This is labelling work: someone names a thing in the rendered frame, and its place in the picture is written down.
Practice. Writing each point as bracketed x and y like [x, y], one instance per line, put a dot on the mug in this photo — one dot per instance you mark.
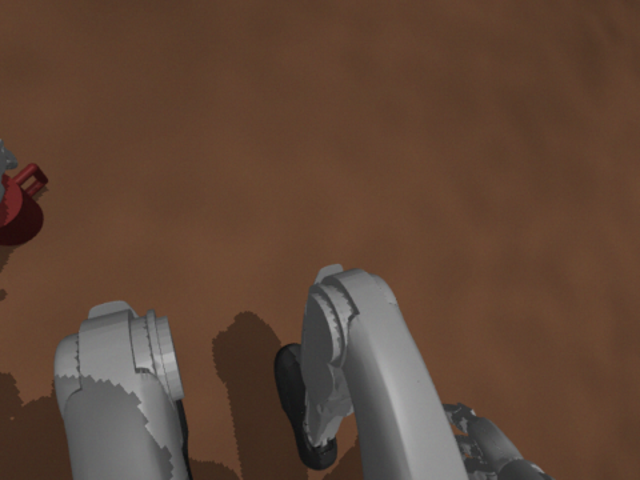
[21, 218]

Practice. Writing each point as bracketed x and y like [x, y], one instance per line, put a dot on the right robot foot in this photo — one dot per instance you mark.
[291, 390]

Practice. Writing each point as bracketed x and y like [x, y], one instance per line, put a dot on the left robot hand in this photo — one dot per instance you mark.
[7, 161]

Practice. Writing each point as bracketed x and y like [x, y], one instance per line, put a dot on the right robot arm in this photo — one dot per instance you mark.
[522, 470]

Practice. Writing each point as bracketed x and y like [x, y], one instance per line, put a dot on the right robot hand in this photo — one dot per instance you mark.
[490, 448]

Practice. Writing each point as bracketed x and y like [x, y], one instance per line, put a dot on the left robot foot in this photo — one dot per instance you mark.
[184, 429]

